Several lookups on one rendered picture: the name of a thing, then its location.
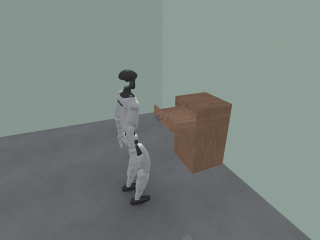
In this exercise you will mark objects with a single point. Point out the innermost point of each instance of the right robot hand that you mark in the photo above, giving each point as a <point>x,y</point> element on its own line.
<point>134,160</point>

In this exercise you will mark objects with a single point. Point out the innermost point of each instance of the left robot forearm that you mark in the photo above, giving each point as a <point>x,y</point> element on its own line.
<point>118,124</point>

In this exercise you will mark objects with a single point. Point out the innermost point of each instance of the robot right upper arm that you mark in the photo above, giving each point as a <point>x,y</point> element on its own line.
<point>133,107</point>

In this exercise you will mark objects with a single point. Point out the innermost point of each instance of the right robot foot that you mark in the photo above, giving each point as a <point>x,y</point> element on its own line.
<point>143,199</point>

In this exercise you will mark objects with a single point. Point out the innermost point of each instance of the left robot hand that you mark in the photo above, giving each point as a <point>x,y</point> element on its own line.
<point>120,139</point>

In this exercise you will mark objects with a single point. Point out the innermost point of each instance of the drawer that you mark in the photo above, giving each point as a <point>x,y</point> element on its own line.
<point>177,118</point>

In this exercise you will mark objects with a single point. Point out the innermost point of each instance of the right robot forearm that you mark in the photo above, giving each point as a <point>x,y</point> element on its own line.
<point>130,141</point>

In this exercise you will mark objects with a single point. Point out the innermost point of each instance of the robot left upper arm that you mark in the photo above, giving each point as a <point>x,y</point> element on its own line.
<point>116,110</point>

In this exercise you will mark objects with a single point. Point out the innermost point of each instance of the robot head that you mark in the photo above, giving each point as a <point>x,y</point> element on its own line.
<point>128,76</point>

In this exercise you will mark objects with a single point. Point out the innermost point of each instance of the cabinet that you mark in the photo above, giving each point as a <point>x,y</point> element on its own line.
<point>203,147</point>

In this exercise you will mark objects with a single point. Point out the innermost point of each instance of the handle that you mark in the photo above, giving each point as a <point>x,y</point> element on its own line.
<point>157,117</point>

